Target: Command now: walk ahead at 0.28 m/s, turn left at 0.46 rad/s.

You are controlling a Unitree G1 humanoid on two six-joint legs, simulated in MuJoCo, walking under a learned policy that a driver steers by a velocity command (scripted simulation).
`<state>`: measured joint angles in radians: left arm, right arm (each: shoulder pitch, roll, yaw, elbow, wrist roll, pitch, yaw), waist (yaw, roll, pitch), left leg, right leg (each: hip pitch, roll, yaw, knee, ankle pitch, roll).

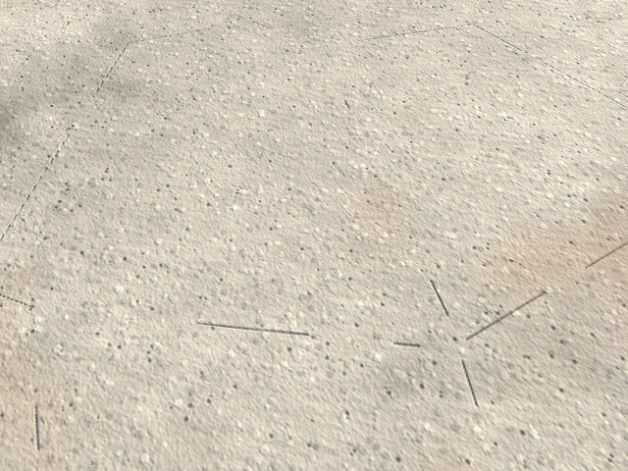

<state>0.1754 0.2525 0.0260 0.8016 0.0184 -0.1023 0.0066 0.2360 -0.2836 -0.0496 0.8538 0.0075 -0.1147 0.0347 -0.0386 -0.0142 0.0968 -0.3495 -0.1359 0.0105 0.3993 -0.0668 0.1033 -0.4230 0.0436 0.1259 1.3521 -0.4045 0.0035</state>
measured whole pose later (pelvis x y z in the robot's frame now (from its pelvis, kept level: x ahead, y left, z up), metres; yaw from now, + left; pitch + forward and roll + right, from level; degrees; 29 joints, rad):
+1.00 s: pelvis +0.26 +0.10 +0.00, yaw +26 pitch +2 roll +1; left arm 0.23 0.27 0.07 0.76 0.02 0.00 -0.09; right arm 0.46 -0.25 -0.03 0.75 -0.03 -0.08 0.00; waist -0.03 -0.05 -0.04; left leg 0.05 -0.01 0.19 0.28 -0.36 0.02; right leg -0.79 -0.02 0.03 1.14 -0.06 -0.04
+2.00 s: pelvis +1.07 +0.21 +0.00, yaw -6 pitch +1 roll +2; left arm -0.10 0.26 -0.04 0.57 0.02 -0.11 -0.04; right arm 0.62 -0.28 -0.06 0.90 0.04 -0.07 0.00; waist -0.15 -0.02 0.03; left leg 0.01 -0.03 -0.11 0.37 -0.39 -0.01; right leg -0.55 0.00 0.08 0.54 0.02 -0.02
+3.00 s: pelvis +1.32 +0.21 +0.00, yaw +20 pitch +1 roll +2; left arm 0.23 0.28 0.06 0.73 -0.01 0.00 0.01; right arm 0.10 -0.26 -0.06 0.59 -0.01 0.02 -0.03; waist 0.04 0.01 0.04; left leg -0.40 -0.10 -0.07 0.85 -0.50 -0.02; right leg -0.35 0.02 0.13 0.57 -0.24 0.00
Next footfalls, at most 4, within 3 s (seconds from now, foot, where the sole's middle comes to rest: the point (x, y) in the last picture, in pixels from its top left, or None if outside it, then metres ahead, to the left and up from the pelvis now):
0.28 right None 0.29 -0.10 -0.77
0.76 left None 0.14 0.14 -0.77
1.22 right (241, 400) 0.57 0.18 -0.77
1.64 left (170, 240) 1.00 0.37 -0.77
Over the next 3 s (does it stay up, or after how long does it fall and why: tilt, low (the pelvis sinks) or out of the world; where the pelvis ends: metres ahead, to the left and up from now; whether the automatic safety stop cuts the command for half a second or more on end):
stays up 1.32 0.21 0.00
